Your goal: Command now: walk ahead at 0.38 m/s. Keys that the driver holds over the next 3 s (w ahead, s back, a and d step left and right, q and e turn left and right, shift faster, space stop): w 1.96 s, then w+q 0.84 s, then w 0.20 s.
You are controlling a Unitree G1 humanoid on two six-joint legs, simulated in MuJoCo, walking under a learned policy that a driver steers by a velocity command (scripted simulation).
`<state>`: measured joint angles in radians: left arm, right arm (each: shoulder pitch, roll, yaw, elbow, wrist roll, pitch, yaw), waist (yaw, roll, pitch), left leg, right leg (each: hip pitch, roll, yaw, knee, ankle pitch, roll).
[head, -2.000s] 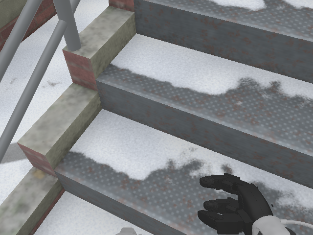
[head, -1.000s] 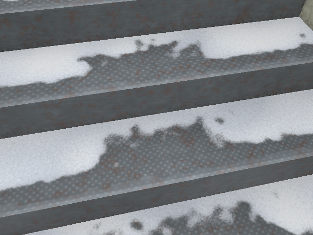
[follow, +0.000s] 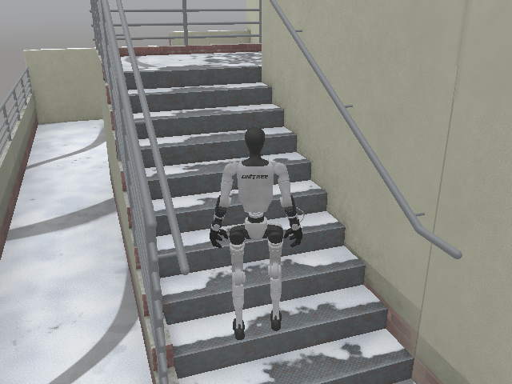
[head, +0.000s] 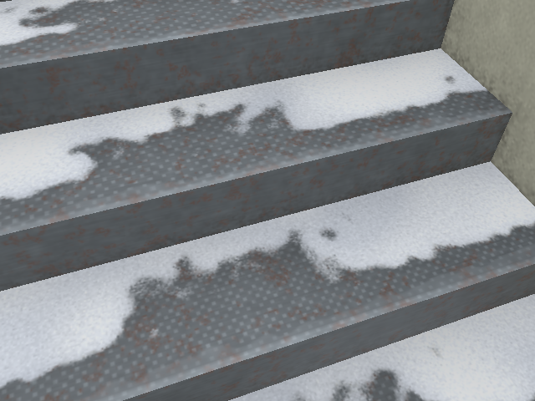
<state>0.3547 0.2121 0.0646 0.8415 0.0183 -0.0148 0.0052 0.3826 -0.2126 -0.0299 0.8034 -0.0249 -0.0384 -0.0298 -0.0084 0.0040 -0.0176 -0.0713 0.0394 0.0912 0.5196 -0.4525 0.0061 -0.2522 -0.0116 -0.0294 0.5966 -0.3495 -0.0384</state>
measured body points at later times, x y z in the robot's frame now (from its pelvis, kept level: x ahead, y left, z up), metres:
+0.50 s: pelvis +0.15 +0.11 +0.05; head +0.16 +0.15 +0.50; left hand +0.20 +0.37 -0.10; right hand +0.35 -0.10 -0.02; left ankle +0.24 +0.20 -0.57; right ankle +0.01 -0.10 -0.54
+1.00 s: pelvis +0.41 +0.16 +0.19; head +0.46 +0.20 +0.64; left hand +0.68 +0.30 +0.11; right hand +0.27 -0.02 +0.08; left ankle +0.24 +0.20 -0.55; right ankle +0.59 +0.12 -0.38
